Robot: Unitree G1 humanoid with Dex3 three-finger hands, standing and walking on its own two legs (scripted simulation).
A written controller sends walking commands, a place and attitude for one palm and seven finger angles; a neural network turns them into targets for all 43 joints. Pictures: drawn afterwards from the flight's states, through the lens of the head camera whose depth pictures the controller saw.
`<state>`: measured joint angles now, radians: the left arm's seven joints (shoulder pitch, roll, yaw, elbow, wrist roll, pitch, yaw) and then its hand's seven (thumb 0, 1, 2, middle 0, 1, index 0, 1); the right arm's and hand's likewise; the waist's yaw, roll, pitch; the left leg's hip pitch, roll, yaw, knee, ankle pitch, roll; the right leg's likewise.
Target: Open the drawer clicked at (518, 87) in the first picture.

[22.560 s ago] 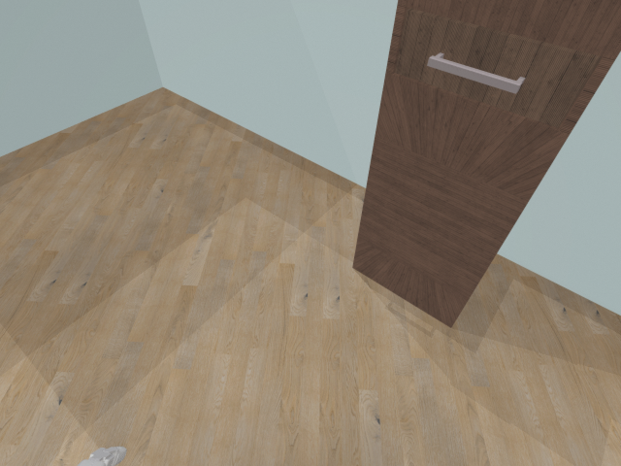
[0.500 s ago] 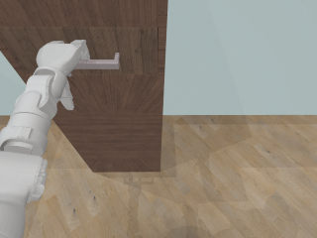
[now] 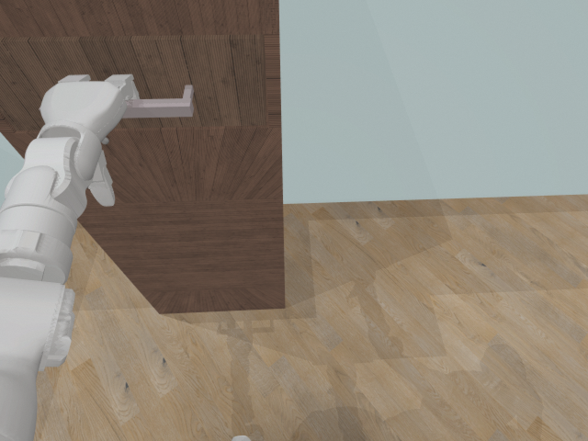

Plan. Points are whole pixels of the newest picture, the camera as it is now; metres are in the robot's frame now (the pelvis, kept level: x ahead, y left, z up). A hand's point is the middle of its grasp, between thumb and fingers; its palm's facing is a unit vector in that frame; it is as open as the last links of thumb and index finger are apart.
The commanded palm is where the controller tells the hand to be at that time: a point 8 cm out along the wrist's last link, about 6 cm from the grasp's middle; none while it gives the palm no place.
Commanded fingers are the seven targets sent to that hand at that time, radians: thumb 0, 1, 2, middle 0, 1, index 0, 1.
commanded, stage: lower the fingers behind the handle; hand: left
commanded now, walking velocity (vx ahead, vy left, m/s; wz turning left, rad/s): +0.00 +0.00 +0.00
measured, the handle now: (121, 100) +0.54 +0.23 +0.15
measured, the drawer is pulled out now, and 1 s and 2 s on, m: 0.00 0.00 0.05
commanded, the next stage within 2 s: close the thumb around the handle in 0.12 s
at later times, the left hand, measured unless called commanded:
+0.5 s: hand (104, 140) +0.49 +0.25 +0.12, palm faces -0.03 -0.01 -1.00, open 11.6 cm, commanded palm +0.48 +0.25 +0.17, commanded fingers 0.00 0.34 0.66 -0.36 -1.29 -0.36 -1.29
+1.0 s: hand (105, 139) +0.49 +0.25 +0.12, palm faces -0.02 -0.01 -1.00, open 5.3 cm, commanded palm +0.48 +0.25 +0.17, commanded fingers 0.00 0.90 0.90 -0.40 -1.35 -0.40 -1.35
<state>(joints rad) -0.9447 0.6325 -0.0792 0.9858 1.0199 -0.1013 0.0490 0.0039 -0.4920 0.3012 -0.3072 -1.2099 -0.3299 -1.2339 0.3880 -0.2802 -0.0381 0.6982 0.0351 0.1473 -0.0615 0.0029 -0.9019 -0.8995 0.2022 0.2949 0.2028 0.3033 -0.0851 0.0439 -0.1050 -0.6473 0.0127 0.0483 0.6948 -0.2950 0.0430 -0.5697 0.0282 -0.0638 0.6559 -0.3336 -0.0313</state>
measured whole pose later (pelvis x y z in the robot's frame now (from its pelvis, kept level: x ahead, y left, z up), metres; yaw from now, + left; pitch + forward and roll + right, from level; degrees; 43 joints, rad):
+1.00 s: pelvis +0.01 +0.01 +0.00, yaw -1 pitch +13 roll -2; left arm -0.90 0.60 -0.07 0.96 1.02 -0.08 0.07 0.00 0.79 0.85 -0.39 -1.35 -0.38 -1.33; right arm 0.35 -0.26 -0.03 0.69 0.04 0.16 -0.05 0.00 -0.90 -0.90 0.20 0.29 0.20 0.30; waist -0.08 0.04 -0.12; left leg -0.61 0.01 0.06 0.68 -0.30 0.05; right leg -0.54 0.02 -0.05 0.63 -0.33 -0.02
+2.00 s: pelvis +0.03 -0.01 +0.01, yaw +1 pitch +9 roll -1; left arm -0.62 0.55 -0.10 0.58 0.96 0.01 -0.03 0.00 0.79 0.86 -0.35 -1.35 -0.41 -1.35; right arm 0.18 -0.27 -0.01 0.65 0.05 0.19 -0.05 0.00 -0.90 -0.90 0.20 0.29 0.20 0.30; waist 0.01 0.05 -0.10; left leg -0.47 0.00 0.03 0.62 -0.31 0.03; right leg -0.39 0.02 -0.07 0.59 -0.36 -0.04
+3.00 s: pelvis +0.04 +0.00 +0.02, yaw +0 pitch +4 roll +0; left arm 0.27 0.53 0.03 -0.32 0.85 0.07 0.03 0.02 0.80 0.83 -0.27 -1.35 -0.42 -1.35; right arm 0.07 -0.25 0.04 0.58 0.01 0.14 0.00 0.01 -0.90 -0.90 0.20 0.29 0.20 0.30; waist 0.08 0.09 -0.06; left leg -0.29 -0.01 0.07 0.52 -0.29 0.04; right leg -0.23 0.02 -0.03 0.50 -0.33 -0.02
